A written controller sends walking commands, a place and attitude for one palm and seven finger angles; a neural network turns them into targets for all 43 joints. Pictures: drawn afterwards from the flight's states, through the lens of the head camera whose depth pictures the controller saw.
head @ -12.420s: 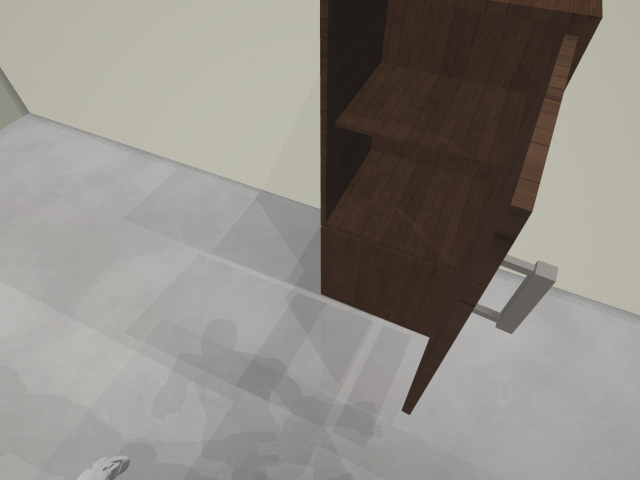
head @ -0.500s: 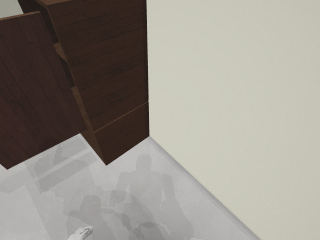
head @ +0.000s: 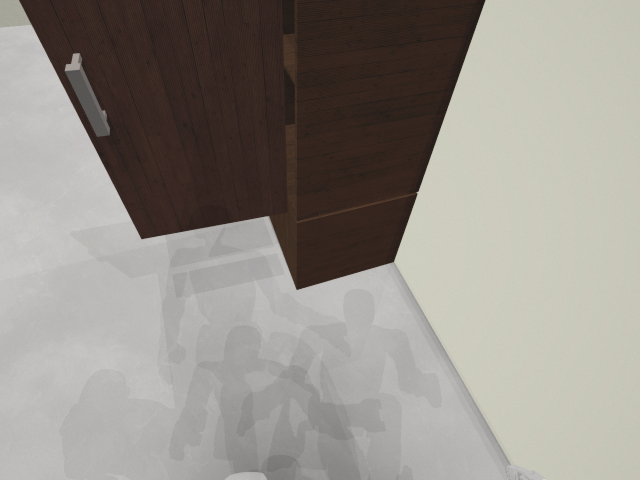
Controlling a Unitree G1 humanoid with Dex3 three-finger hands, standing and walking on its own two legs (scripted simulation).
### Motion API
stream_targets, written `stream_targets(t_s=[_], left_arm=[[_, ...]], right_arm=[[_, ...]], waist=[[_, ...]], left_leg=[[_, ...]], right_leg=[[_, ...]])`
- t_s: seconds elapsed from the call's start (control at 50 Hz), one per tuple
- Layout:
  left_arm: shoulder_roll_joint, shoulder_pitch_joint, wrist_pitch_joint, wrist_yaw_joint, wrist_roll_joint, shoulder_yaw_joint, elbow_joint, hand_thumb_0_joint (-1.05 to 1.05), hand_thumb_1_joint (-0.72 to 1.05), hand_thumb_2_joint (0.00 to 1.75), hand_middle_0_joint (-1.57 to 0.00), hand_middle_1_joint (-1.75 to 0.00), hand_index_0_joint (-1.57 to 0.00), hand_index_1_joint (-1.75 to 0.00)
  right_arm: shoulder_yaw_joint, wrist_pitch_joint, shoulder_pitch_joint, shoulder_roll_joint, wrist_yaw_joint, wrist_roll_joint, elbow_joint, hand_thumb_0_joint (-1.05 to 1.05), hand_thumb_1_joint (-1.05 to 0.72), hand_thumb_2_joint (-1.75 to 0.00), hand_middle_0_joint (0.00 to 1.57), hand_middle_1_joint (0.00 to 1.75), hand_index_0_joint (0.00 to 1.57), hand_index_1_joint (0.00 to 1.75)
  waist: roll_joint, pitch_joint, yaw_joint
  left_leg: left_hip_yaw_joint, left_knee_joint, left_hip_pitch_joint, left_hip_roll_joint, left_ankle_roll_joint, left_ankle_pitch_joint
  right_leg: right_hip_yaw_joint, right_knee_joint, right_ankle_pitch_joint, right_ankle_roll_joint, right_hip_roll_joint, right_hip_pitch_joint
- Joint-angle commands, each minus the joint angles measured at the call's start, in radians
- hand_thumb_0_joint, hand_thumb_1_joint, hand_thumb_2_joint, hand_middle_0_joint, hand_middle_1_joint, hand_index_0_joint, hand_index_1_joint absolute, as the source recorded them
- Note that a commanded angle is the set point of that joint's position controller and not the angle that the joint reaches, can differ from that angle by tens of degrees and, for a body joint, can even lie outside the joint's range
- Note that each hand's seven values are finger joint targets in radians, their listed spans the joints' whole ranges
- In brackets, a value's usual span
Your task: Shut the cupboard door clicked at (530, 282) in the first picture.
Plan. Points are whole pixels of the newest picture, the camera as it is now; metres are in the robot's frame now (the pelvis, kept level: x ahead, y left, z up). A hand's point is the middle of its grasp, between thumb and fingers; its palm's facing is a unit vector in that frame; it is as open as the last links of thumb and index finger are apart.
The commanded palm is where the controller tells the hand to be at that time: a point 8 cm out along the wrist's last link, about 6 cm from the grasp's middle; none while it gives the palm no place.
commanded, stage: turn to face it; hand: left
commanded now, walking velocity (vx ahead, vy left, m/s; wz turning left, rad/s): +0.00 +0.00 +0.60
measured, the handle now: (90, 95) +0.65 +0.47 +0.08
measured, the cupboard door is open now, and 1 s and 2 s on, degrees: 86 86 86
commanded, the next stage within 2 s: take the last steps up to it in 0.66 s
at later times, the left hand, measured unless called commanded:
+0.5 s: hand out of the picture +0.04 +0.23 -0.14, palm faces +0.26 -0.93 -0.27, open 7.4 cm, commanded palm none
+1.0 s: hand out of the picture -0.14 +0.16 -0.16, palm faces +0.48 -0.85 -0.23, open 7.3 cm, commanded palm none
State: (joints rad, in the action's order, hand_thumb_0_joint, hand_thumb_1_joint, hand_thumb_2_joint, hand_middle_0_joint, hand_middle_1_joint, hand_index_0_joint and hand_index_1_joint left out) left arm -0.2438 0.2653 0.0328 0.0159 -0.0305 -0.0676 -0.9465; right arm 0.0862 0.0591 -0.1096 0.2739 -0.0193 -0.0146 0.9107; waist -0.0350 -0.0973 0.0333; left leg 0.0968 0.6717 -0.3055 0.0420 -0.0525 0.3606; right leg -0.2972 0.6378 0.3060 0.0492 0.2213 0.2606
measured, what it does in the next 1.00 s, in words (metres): steps on the spot, turning left: left foot, then right foot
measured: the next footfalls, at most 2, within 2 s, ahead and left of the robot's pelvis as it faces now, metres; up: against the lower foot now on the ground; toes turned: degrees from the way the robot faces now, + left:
left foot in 0.02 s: +0.06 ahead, +0.11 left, +0.00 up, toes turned +6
right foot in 0.58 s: +0.04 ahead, -0.12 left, +0.00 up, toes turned +15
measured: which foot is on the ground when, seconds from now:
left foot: up 0.00-0.00, down 0.02-0.58, up 0.60-0.98, down 1.00-1.00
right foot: down 0.00-0.00, up 0.02-0.56, down 0.58-1.00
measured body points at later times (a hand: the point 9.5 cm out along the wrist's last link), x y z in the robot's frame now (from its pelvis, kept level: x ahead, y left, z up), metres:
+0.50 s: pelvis -0.02 +0.00 +0.01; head +0.02 +0.01 +0.46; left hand +0.03 +0.28 -0.12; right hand +0.09 -0.22 -0.14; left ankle +0.02 +0.11 -0.72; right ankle +0.00 -0.14 -0.69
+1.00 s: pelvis -0.03 +0.00 +0.01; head -0.01 +0.01 +0.46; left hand -0.16 +0.21 -0.14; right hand +0.14 -0.20 -0.14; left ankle -0.12 +0.10 -0.73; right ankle +0.00 -0.13 -0.72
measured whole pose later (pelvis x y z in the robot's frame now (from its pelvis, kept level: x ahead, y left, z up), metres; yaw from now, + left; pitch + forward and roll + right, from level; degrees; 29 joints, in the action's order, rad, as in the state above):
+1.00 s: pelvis -0.03 +0.00 +0.01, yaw +24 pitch +0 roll +0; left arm -0.19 0.36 0.00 0.01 -0.02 -0.04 -1.03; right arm 0.06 0.01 -0.20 0.23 0.00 -0.02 1.00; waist -0.01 -0.04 0.05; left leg 0.05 0.49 -0.17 0.03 -0.02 0.33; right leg -0.12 0.55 0.33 0.04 0.11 0.22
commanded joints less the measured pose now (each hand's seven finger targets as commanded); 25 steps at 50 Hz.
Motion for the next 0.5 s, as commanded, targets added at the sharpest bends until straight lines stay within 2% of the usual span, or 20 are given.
stream_targets(t_s=[0.0, 0.02, 0.04, 0.06, 0.08, 0.1, 0.14, 0.2, 0.28, 0.34, 0.4, 0.46, 0.48], left_arm=[[-0.083, -0.092, 0.001, -0.001, 0.013, -0.019, 0.153, 0.0, 0.9, 0.9, -0.2, -0.3, -0.2, -0.3], [-0.097, -0.124, 0.012, 0.009, 0.01, -0.022, 0.15, 0.0, 0.9, 0.9, -0.2, -0.3, -0.2, -0.3], [-0.098, -0.126, 0.012, 0.008, 0.014, -0.027, 0.131, 0.0, 0.9, 0.9, -0.2, -0.3, -0.2, -0.3], [-0.111, -0.11, 0.008, 0.0, 0.014, -0.029, 0.111, 0.0, 0.9, 0.9, -0.2, -0.3, -0.2, -0.3], [-0.111, -0.074, 0.006, -0.005, 0.011, -0.032, 0.089, 0.0, 0.9, 0.9, -0.2, -0.3, -0.2, -0.3], [-0.116, -0.043, 0.006, -0.006, 0.01, -0.032, 0.075, 0.0, 0.9, 0.9, -0.2, -0.3, -0.2, -0.3], [-0.119, -0.031, 0.006, -0.002, 0.012, -0.032, 0.072, 0.0, 0.9, 0.9, -0.2, -0.3, -0.2, -0.3], [-0.118, -0.058, 0.003, 0.003, 0.013, -0.03, 0.081, 0.0, 0.9, 0.9, -0.2, -0.3, -0.2, -0.3], [-0.106, -0.103, -0.002, 0.01, 0.016, -0.026, 0.101, 0.0, 0.9, 0.9, -0.2, -0.3, -0.2, -0.3], [-0.089, -0.127, -0.001, 0.015, 0.02, -0.021, 0.113, 0.0, 0.9, 0.9, -0.2, -0.3, -0.2, -0.3], [-0.07, -0.13, -0.004, 0.016, 0.024, -0.015, 0.12, 0.0, 0.9, 0.9, -0.2, -0.3, -0.2, -0.3], [-0.061, -0.074, -0.01, 0.02, 0.027, -0.014, 0.11, 0.0, 0.9, 0.9, -0.2, -0.3, -0.2, -0.3], [-0.06, -0.046, -0.012, 0.022, 0.03, -0.015, 0.103, 0.0, 0.9, 0.9, -0.2, -0.3, -0.2, -0.3]], right_arm=[[0.049, -0.038, -0.204, 0.275, 0.007, -0.007, -0.044, 0.0, -0.9, -0.9, 0.2, 0.3, 0.2, 0.3], [0.042, -0.039, -0.198, 0.255, 0.02, -0.008, -0.031, 0.0, -0.9, -0.9, 0.2, 0.3, 0.2, 0.3], [0.036, -0.036, -0.126, 0.232, 0.031, -0.008, -0.049, 0.0, -0.9, -0.9, 0.2, 0.3, 0.2, 0.3], [0.024, -0.039, -0.061, 0.192, 0.034, -0.006, -0.069, 0.0, -0.9, -0.9, 0.2, 0.3, 0.2, 0.3], [0.014, -0.042, -0.019, 0.172, 0.034, -0.007, -0.083, 0.0, -0.9, -0.9, 0.2, 0.3, 0.2, 0.3], [0.011, -0.045, -0.006, 0.159, 0.032, -0.005, -0.089, 0.0, -0.9, -0.9, 0.2, 0.3, 0.2, 0.3], [0.01, -0.046, -0.017, 0.153, 0.03, -0.002, -0.087, 0.0, -0.9, -0.9, 0.2, 0.3, 0.2, 0.3], [0.014, -0.044, -0.06, 0.146, 0.03, -0.002, -0.077, 0.0, -0.9, -0.9, 0.2, 0.3, 0.2, 0.3], [0.022, -0.041, -0.103, 0.141, 0.031, -0.006, -0.064, 0.0, -0.9, -0.9, 0.2, 0.3, 0.2, 0.3], [0.026, -0.034, -0.117, 0.136, 0.031, -0.01, -0.059, 0.0, -0.9, -0.9, 0.2, 0.3, 0.2, 0.3], [0.028, -0.03, -0.127, 0.132, 0.032, -0.013, -0.052, 0.0, -0.9, -0.9, 0.2, 0.3, 0.2, 0.3], [0.03, -0.026, -0.113, 0.123, 0.03, -0.014, -0.051, 0.0, -0.9, -0.9, 0.2, 0.3, 0.2, 0.3], [0.03, -0.025, -0.109, 0.113, 0.028, -0.012, -0.052, 0.0, -0.9, -0.9, 0.2, 0.3, 0.2, 0.3]], waist=[[0.378, 0.146, -0.132], [0.327, 0.165, -0.128], [0.307, 0.136, -0.1], [0.241, 0.114, -0.072], [0.213, 0.101, -0.046], [0.195, 0.113, -0.034], [0.193, 0.126, -0.036], [0.156, 0.131, -0.052], [0.156, 0.14, -0.071], [0.17, 0.132, -0.078], [0.174, 0.145, -0.077], [0.181, 0.165, -0.052], [0.188, 0.173, -0.042]], left_leg=[[-0.521, -0.363, 0.257, 0.401, 0.223, -0.58], [-0.525, -0.357, 0.22, 0.377, 0.243, -0.5], [-0.467, -0.354, 0.182, 0.316, 0.235, -0.398], [-0.411, -0.353, 0.148, 0.266, 0.219, -0.364], [-0.362, -0.354, 0.126, 0.221, 0.198, -0.366], [-0.331, -0.353, 0.136, 0.19, 0.185, -0.391], [-0.323, -0.358, 0.148, 0.173, 0.189, -0.397], [-0.374, -0.364, 0.183, 0.176, 0.204, -0.395], [-0.444, -0.354, 0.23, 0.185, 0.228, -0.424], [-0.494, -0.355, 0.192, 0.189, 0.242, -0.37], [-0.537, -0.344, 0.165, 0.175, 0.244, -0.388], [-0.546, -0.325, 0.113, 0.144, 0.228, -0.41], [-0.543, -0.32, 0.073, 0.126, 0.213, -0.383]], right_leg=[[0.155, 0.42, 0.386, 0.046, -0.067, 0.363], [0.252, 0.5, 0.338, 0.036, -0.068, 0.362], [0.277, 0.538, 0.255, 0.035, -0.073, 0.374], [0.284, 0.551, 0.172, 0.038, -0.074, 0.358], [0.285, 0.551, 0.111, 0.041, -0.078, 0.333], [0.282, 0.546, 0.069, 0.045, -0.087, 0.314], [0.287, 0.519, 0.048, 0.051, -0.097, 0.291], [0.298, 0.475, 0.051, 0.059, -0.111, 0.292], [0.307, 0.395, 0.095, 0.058, -0.127, 0.291], [0.31, 0.326, 0.132, 0.048, -0.142, 0.25], [0.305, 0.226, 0.158, 0.032, -0.173, 0.177], [0.295, 0.073, 0.121, 0.015, -0.206, 0.057], [0.289, -0.003, 0.078, 0.008, -0.215, -0.011]])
